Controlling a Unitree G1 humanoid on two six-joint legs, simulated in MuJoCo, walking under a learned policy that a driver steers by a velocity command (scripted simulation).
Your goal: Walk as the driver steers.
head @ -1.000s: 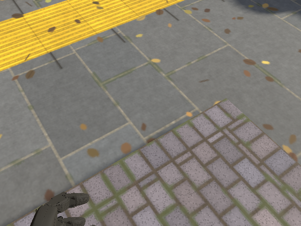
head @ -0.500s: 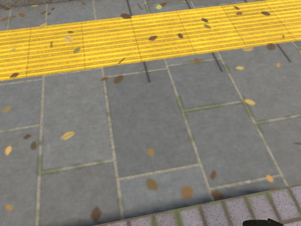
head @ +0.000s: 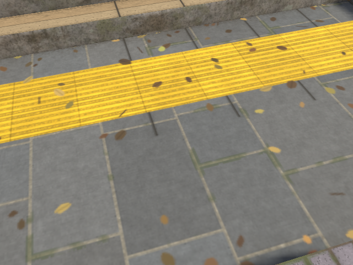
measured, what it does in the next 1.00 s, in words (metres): walks ahead: right foot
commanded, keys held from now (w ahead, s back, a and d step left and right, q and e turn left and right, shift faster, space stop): no key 0.16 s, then w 0.84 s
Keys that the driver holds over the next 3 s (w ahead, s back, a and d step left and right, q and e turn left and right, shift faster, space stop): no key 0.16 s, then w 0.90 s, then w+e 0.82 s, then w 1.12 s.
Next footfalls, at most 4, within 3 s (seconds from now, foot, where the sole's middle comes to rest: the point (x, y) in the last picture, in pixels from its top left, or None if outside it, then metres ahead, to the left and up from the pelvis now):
0.90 right None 0.39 -0.06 -0.78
1.44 left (156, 236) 0.74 0.13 -0.92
1.86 right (208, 196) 0.94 -0.12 -0.92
2.44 left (207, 141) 1.30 -0.14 -0.92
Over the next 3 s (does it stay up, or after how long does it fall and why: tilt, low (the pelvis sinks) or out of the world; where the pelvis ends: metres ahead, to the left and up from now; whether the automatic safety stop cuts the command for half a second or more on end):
stays up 1.38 -0.31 -0.16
